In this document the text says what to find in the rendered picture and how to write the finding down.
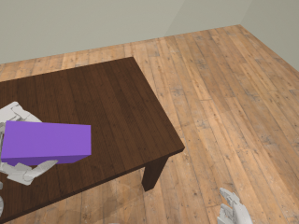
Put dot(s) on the table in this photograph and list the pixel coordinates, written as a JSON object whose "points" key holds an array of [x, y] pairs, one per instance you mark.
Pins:
{"points": [[129, 130]]}

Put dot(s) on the robot left hand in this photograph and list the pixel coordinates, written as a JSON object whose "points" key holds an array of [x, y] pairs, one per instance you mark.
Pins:
{"points": [[20, 173]]}

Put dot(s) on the sponge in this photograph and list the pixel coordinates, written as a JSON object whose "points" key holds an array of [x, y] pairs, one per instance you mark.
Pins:
{"points": [[32, 143]]}

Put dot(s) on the robot right hand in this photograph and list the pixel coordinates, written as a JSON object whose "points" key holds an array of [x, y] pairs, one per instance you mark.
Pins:
{"points": [[238, 214]]}

